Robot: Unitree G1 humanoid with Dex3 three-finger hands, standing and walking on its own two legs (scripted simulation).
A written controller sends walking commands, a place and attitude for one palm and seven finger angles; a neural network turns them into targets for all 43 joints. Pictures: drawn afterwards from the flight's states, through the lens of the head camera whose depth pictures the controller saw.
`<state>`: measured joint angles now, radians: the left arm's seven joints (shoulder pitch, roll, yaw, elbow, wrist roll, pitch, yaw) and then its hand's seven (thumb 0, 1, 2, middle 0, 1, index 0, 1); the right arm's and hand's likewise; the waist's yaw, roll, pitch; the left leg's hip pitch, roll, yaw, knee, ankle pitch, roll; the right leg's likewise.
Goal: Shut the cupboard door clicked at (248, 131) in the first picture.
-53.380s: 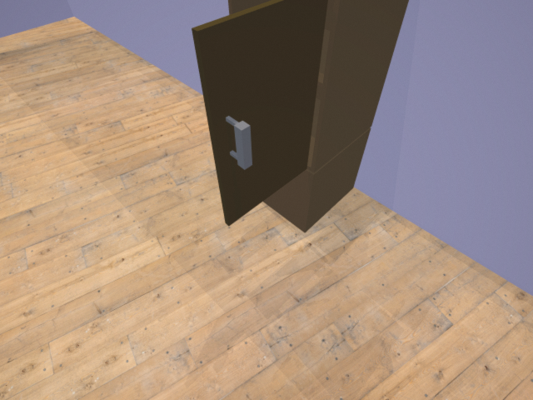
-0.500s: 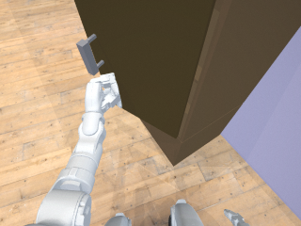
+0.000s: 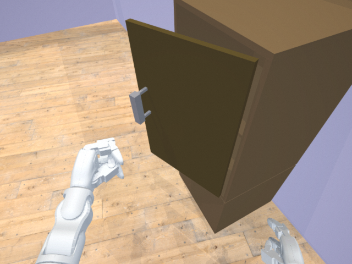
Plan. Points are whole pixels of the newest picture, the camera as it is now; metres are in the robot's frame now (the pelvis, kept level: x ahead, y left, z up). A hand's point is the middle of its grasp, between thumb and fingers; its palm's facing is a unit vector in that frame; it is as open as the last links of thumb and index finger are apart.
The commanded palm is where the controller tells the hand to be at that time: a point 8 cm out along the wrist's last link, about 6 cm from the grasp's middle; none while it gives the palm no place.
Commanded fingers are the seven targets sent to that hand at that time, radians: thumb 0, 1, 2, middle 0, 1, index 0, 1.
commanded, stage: draw the hand back to the body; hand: left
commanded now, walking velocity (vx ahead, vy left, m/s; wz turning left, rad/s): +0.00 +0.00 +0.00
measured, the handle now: (142, 105) +0.61 +0.15 +0.00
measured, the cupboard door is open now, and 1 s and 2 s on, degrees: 24 24 24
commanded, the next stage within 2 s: step back with the hand held close in 0.94 s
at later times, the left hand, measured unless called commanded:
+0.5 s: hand (27, 180) +0.22 +0.27 +0.16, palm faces +0.42 -0.82 -0.39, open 5.6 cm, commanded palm +0.17 +0.31 +0.18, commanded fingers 0.00 0.90 0.90 -0.25 -0.36 -0.25 -0.36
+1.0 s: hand (8, 189) +0.20 +0.27 +0.18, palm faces +0.48 -0.78 -0.40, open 7.4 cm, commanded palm +0.15 +0.31 +0.19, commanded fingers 0.00 0.90 0.90 -0.20 -0.30 -0.20 -0.30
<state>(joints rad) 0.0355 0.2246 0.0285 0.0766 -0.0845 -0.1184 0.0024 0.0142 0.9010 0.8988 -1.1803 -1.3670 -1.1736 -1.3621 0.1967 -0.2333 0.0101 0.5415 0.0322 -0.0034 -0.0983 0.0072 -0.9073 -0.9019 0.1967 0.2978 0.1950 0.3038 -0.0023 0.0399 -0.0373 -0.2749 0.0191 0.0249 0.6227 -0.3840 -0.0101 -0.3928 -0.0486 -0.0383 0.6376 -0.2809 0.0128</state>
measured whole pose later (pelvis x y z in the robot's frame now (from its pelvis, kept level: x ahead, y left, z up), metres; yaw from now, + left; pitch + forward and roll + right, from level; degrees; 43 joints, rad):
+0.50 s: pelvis +0.02 +0.01 +0.02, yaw +1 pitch -3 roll -1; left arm 0.41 0.32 0.28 -0.34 -0.05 -0.04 0.10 0.01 0.90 0.90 -0.53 -0.65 -0.52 -0.65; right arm 0.21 -0.21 0.03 0.62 -0.01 -0.07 -0.08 0.01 -0.90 -0.90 0.20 0.30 0.20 0.30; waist 0.06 0.08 0.00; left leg -0.04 0.01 0.01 0.42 -0.32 0.00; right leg -0.14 -0.05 -0.06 0.42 -0.22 0.03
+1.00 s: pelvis +0.01 +0.01 +0.02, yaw +0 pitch -5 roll +0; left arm 0.44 0.33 0.35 -0.36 -0.05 -0.09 0.11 0.01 0.89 0.90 -0.22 -0.31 -0.21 -0.30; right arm 0.21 -0.21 0.02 0.65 0.00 -0.12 -0.09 0.01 -0.90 -0.90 0.20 0.30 0.20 0.30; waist 0.06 0.07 0.01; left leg -0.04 0.02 0.03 0.43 -0.31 0.00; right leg -0.15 -0.04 -0.05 0.43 -0.20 0.02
